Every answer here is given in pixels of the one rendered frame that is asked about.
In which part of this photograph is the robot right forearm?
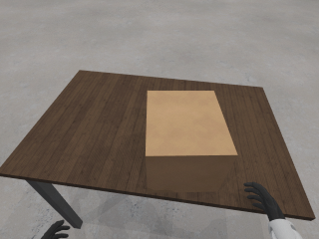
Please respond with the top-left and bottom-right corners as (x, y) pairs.
(268, 219), (303, 239)

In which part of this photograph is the left robot hand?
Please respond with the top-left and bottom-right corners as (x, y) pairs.
(41, 219), (71, 239)

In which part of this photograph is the carton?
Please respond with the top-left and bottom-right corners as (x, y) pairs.
(146, 91), (238, 193)

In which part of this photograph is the right robot hand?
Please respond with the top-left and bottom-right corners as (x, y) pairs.
(243, 181), (286, 221)

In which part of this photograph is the table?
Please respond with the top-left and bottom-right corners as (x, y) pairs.
(0, 70), (316, 229)

